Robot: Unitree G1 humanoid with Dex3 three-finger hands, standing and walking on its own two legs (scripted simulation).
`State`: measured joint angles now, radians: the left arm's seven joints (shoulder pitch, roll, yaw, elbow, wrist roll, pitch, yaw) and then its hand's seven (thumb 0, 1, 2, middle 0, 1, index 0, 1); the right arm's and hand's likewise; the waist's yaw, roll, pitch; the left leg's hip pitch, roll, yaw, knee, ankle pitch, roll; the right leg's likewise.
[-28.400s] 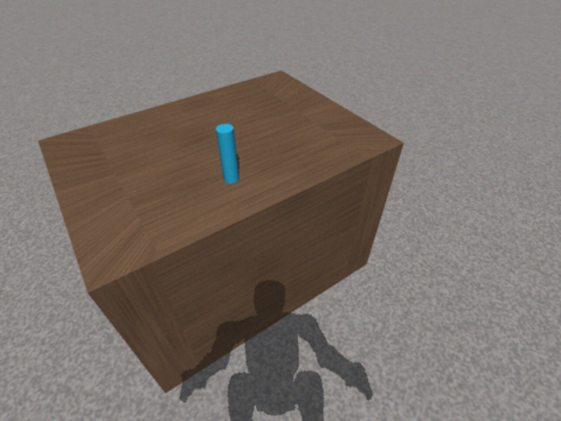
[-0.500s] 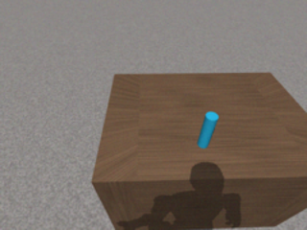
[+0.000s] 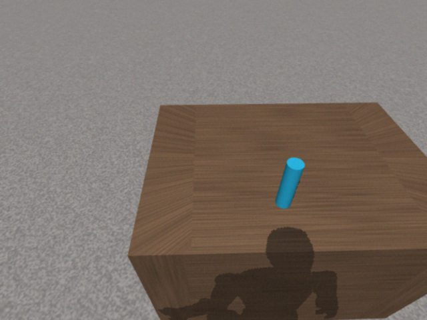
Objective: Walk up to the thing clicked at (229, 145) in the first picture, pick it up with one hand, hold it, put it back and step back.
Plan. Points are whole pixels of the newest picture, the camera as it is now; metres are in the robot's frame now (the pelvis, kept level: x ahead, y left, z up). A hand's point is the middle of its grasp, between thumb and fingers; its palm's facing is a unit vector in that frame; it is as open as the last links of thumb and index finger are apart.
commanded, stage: stand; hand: right
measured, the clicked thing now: (288, 184) +0.50 -0.20 -0.05
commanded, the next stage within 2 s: step back in 0.78 s
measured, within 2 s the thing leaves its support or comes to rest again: neither
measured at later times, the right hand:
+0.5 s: hand out of the picture +0.07 -0.26 -0.16, palm faces -0.02 +0.94 -0.34, open 7.4 cm
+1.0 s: hand out of the picture +0.07 -0.28 -0.17, palm faces +0.00 +0.94 -0.35, open 7.4 cm
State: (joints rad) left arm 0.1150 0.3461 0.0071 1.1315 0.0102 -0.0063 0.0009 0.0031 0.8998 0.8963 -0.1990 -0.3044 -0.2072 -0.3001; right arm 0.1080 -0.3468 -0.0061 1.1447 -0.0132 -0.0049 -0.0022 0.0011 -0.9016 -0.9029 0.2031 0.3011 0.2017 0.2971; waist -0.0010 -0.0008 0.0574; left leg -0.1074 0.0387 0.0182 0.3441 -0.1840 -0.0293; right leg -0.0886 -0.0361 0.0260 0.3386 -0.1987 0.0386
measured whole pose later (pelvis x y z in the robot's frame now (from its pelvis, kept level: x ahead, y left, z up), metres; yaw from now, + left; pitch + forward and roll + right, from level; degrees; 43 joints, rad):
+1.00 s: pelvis -0.03 -0.02 -0.02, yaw +0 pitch -2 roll +1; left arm 0.08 0.40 0.05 1.00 0.00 0.03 0.01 0.00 0.90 0.90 -0.20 -0.30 -0.21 -0.30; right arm 0.05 -0.37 -0.05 1.02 0.00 0.05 0.01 0.00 -0.90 -0.90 0.20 0.30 0.20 0.30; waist 0.00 0.00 0.16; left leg -0.29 0.06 0.01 0.57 -0.25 -0.03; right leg -0.29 -0.02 0.03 0.61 -0.29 0.01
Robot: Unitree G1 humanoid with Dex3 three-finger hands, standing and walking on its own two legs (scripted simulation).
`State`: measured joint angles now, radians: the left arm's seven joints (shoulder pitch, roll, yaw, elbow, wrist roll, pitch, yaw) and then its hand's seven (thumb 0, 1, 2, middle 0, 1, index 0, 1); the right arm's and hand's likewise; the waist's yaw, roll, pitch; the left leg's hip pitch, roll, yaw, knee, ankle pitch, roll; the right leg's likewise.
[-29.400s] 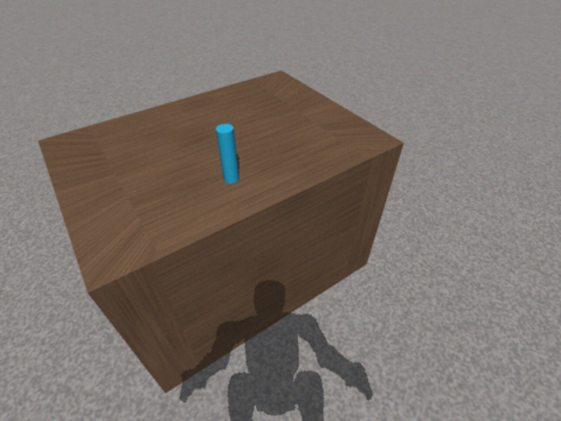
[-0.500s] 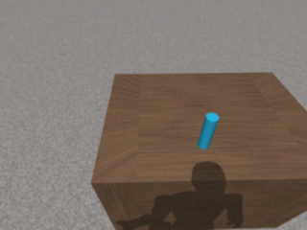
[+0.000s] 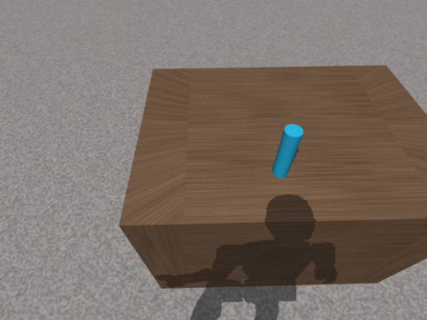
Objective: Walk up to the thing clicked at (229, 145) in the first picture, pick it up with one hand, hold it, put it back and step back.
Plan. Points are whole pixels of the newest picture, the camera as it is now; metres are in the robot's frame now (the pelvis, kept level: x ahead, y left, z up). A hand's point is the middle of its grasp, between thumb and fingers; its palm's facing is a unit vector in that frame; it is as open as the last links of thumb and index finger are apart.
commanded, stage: step back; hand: right
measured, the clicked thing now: (286, 153) +0.53 -0.18 -0.03
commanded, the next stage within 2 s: none
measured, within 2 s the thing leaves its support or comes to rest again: neither
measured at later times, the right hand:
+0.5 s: hand out of the picture -0.01 -0.23 -0.13, palm faces -0.05 +0.90 -0.43, open 7.4 cm
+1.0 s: hand out of the picture -0.14 -0.25 -0.16, palm faces -0.06 +0.92 -0.40, open 7.4 cm
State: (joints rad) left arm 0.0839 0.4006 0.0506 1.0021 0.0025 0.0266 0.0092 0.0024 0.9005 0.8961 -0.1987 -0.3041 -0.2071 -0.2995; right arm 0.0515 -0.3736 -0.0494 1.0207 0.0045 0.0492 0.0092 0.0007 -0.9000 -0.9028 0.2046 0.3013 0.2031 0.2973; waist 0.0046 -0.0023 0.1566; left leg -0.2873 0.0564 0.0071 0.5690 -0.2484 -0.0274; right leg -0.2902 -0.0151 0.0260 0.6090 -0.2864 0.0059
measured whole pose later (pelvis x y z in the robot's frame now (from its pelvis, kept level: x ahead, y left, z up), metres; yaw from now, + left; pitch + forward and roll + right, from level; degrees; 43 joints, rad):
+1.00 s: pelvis -0.23 +0.02 -0.01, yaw +1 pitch -2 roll +1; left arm 0.11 0.36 0.06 0.76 0.03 0.03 0.02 0.00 0.90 0.90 -0.20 -0.30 -0.21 -0.30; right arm 0.19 -0.41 -0.05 0.88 -0.01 0.05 -0.02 0.00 -0.90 -0.90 0.20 0.30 0.20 0.30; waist 0.01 0.02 0.17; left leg -0.31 -0.04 -0.07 0.82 -0.50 -0.02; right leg -0.37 -0.03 -0.01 0.65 -0.25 -0.01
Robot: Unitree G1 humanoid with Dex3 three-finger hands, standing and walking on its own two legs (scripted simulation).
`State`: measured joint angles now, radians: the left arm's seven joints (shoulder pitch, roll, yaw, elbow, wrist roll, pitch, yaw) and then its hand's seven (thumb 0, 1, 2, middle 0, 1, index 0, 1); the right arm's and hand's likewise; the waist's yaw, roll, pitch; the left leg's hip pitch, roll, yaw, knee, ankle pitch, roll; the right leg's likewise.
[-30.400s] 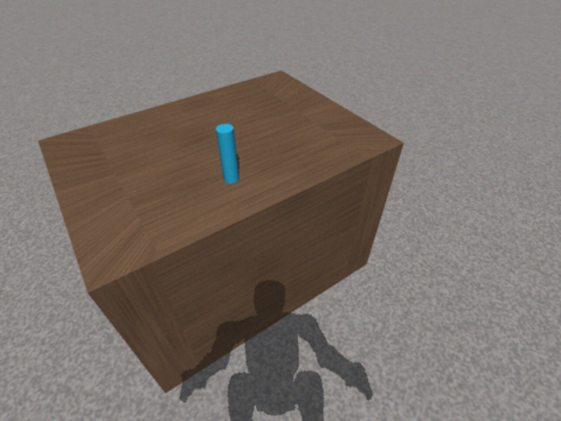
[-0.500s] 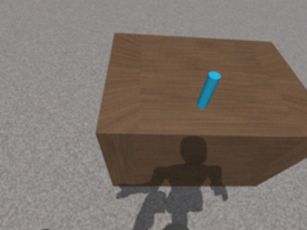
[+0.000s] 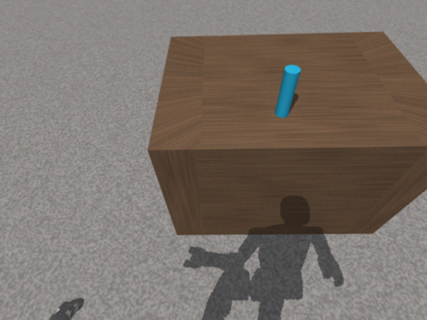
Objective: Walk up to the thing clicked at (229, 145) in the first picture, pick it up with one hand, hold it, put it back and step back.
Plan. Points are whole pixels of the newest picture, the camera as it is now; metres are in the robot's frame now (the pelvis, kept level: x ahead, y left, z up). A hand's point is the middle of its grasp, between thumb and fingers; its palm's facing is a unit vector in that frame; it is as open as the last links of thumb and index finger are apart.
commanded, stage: step back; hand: right
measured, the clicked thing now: (286, 93) +0.75 -0.22 -0.03
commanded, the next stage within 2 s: none
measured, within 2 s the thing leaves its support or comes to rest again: neither
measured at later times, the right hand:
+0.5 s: hand out of the picture -0.05 -0.29 -0.14, palm faces +0.02 +0.92 -0.40, open 7.4 cm
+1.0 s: hand out of the picture -0.22 -0.28 -0.13, palm faces +0.00 +0.91 -0.41, open 7.4 cm
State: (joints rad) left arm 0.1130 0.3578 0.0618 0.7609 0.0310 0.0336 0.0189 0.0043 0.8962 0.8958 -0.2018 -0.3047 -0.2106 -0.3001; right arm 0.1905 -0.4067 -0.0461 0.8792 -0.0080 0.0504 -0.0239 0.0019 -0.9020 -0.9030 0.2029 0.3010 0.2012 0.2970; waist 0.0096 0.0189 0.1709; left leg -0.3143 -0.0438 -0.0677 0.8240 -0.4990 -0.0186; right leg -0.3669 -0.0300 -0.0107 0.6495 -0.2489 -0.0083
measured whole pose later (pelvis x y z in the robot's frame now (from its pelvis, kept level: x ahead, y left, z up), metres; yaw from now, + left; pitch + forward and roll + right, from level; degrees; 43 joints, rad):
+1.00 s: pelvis -0.33 -0.01 +0.00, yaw -4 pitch -2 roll -1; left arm 0.16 0.40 0.06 0.86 0.02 0.05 0.00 0.00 0.90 0.90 -0.20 -0.30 -0.21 -0.30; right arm 0.11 -0.38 -0.04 0.85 -0.04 0.04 -0.01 0.00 -0.90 -0.90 0.21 0.30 0.21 0.30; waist 0.02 0.00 0.15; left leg -0.39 0.05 0.02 0.62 -0.20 0.01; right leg -0.28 0.03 0.07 0.82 -0.49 0.00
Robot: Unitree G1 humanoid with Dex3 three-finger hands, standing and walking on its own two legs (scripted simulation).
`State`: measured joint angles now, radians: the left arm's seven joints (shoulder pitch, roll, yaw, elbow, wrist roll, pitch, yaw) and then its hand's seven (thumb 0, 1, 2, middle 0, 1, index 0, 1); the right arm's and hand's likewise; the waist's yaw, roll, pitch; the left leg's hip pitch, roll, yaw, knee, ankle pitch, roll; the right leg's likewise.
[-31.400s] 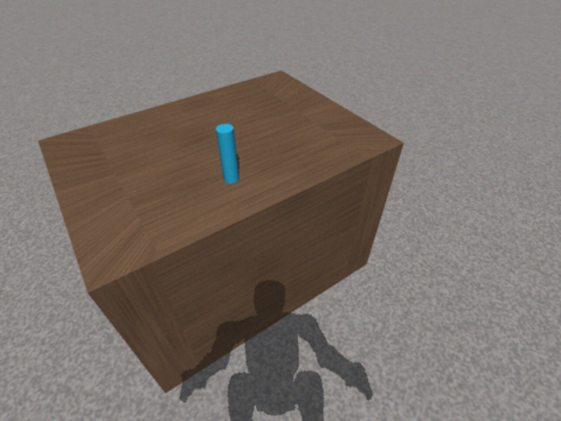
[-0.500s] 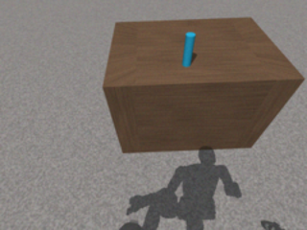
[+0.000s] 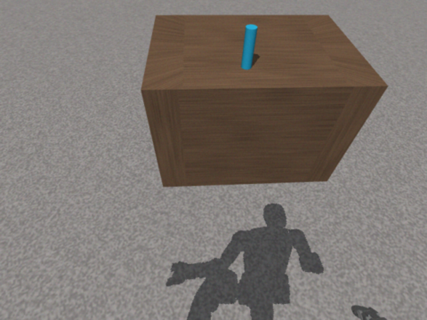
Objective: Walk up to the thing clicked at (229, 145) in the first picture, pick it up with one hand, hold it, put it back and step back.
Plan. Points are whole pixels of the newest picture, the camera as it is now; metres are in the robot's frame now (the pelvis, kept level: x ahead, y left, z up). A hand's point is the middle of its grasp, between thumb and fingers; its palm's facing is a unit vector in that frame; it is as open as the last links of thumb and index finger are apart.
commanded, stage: step back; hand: right
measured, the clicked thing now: (248, 48) +1.09 -0.13 -0.03
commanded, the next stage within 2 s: stand in 1.16 s
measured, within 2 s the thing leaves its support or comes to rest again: neither
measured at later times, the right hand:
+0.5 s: hand out of the picture +0.02 -0.26 -0.14, palm faces -0.09 +0.93 -0.36, open 7.4 cm
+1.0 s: hand out of the picture +0.11 -0.24 -0.14, palm faces -0.12 +0.92 -0.36, open 7.4 cm
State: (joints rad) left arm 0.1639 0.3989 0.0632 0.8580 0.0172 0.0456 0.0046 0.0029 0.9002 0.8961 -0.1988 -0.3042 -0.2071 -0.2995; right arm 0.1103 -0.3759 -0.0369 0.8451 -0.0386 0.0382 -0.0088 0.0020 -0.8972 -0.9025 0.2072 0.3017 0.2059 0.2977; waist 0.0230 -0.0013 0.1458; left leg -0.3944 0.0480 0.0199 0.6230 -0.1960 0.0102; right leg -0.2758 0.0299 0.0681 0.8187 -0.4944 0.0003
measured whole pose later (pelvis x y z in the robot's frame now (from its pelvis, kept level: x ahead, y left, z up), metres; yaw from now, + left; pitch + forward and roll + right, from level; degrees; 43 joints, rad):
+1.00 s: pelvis -0.01 +0.00 +0.01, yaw +5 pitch -2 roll -1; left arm 0.12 0.38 0.03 1.05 0.00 -0.02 0.00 0.01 0.90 0.90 -0.20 -0.30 -0.21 -0.30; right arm 0.11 -0.33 -0.03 1.06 -0.02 -0.02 0.00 0.00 -0.90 -0.90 0.20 0.30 0.20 0.30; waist 0.02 -0.02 0.07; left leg -0.23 0.01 0.00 0.55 -0.29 0.00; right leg -0.17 -0.02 -0.02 0.51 -0.32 0.02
